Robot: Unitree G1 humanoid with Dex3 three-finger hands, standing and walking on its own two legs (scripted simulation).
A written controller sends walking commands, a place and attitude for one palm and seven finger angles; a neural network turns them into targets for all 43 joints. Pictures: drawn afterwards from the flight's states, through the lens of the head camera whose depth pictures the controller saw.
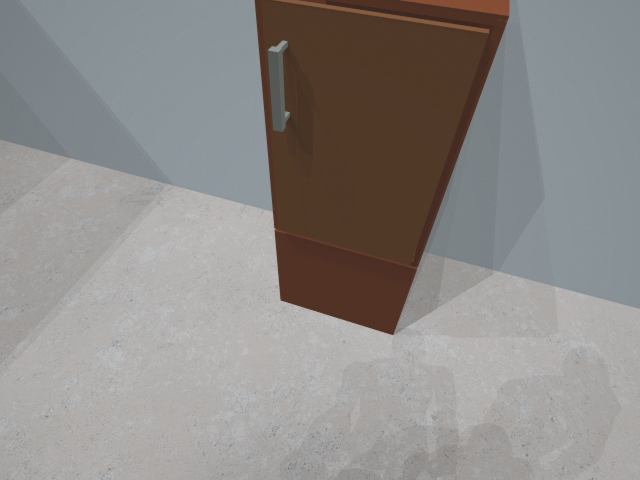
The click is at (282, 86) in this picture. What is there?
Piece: cupboard door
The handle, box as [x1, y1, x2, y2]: [268, 41, 289, 131]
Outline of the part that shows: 287,41 282,41 276,47 272,46 268,50 273,129 282,131 285,126 285,121 289,116 289,112 286,112 284,110 282,74 282,51 287,46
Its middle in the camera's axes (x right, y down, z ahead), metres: -0.08 -0.29 +0.75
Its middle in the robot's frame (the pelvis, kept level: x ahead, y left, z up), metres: +0.77 +0.12 +0.10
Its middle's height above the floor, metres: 0.88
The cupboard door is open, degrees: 0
